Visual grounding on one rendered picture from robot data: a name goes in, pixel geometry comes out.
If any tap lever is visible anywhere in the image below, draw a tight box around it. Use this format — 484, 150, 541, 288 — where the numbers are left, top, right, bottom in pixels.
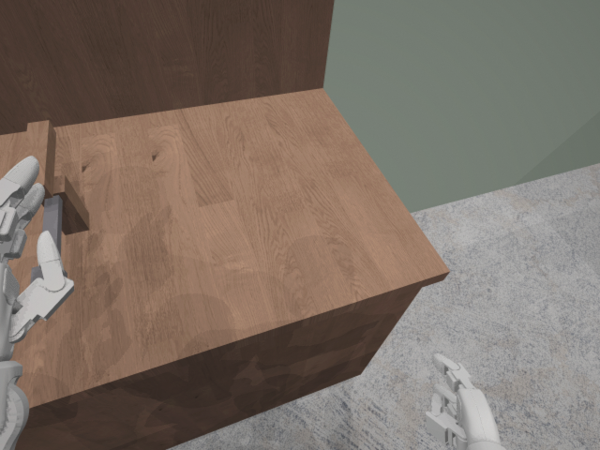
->
30, 195, 68, 284

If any robot left forearm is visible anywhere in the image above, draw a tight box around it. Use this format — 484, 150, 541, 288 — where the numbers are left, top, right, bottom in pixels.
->
0, 361, 29, 450

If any robot right hand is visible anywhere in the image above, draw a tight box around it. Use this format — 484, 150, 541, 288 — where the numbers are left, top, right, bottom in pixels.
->
426, 353, 501, 450

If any robot left hand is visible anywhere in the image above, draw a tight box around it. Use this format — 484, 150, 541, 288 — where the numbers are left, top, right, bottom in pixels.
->
0, 156, 74, 362

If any counter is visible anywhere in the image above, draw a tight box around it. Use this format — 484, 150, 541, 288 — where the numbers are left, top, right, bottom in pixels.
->
0, 0, 450, 450

